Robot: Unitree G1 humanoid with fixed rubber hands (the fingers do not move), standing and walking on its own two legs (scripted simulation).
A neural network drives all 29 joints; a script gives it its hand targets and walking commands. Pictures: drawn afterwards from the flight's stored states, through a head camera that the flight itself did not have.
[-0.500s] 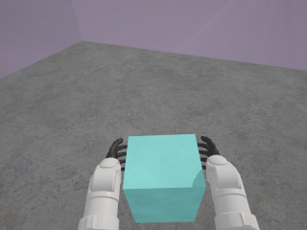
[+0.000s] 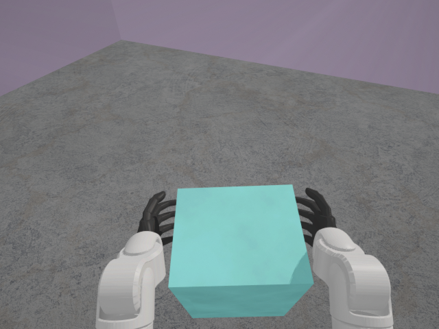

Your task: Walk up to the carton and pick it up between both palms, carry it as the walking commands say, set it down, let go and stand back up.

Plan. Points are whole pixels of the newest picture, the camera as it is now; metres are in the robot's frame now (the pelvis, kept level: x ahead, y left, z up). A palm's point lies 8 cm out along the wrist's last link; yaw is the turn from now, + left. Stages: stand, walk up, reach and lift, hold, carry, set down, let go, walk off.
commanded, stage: carry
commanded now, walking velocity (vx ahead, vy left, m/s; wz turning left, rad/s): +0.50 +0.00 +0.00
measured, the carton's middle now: (236, 259) +0.26 -0.01 +0.02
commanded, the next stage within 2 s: none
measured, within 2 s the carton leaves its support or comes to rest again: neither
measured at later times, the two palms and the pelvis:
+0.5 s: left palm (145, 145) +0.54 +0.19 +0.07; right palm (257, 140) +0.54 -0.08 +0.08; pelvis +0.29 +0.06 +0.00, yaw -1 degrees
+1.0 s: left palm (138, 119) +0.65 +0.23 +0.08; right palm (238, 112) +0.66 -0.05 +0.08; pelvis +0.40 +0.08 -0.01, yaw +2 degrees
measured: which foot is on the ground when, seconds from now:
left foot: up 0.00-0.32, down 0.34-0.70, up 0.72-0.92, down 0.94-1.00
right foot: down 0.00-0.34, up 0.36-0.64, down 0.66-0.96, up 0.98-1.00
